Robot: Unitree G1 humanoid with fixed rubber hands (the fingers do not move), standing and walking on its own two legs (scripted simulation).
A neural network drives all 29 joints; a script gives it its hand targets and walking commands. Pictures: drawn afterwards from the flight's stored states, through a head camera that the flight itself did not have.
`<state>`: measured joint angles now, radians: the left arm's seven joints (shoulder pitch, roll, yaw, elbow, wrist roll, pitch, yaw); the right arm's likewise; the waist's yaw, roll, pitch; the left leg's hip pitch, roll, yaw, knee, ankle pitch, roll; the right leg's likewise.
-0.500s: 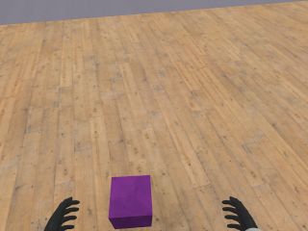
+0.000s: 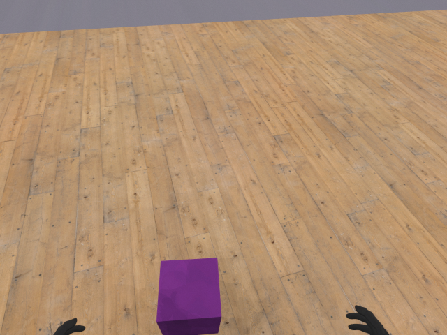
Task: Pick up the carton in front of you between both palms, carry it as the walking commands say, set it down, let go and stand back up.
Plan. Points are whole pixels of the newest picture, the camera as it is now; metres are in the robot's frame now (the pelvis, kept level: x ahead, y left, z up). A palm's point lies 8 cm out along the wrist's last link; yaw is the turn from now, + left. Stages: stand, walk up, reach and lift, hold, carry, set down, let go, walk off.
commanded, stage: stand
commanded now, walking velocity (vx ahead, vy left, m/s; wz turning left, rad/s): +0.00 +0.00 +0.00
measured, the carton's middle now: (190, 298) +0.38 +0.08 -0.65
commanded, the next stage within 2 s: none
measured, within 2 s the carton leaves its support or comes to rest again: neither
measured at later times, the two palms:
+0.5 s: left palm out of the picture +0.07 +0.30 -0.10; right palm out of the picture +0.10 -0.30 -0.09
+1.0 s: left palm out of the picture +0.05 +0.30 -0.10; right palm out of the picture +0.08 -0.31 -0.09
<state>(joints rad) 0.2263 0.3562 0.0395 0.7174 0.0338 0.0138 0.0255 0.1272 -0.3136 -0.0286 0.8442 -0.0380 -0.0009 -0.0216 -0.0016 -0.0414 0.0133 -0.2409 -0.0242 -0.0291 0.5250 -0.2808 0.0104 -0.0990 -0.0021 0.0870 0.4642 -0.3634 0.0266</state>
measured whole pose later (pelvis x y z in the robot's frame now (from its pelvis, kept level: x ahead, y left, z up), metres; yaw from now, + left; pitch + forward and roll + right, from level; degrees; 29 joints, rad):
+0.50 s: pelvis -0.01 +0.00 +0.00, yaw +1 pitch -2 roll +0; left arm 0.22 0.38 0.02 0.85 0.03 0.00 0.02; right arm 0.12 -0.35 -0.02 0.95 -0.03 0.00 -0.01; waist 0.00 -0.03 0.02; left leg -0.20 -0.02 -0.04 0.46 -0.23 0.01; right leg -0.06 -0.01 0.07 0.40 -0.31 0.03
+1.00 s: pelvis -0.03 +0.00 +0.01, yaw +1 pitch -2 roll +0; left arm 0.19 0.39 0.01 0.94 0.03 0.00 0.02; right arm 0.11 -0.37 0.00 1.02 -0.02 -0.01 -0.01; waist 0.00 -0.02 0.03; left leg -0.20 -0.02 -0.06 0.43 -0.19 0.00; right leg -0.05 0.00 0.05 0.37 -0.28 0.02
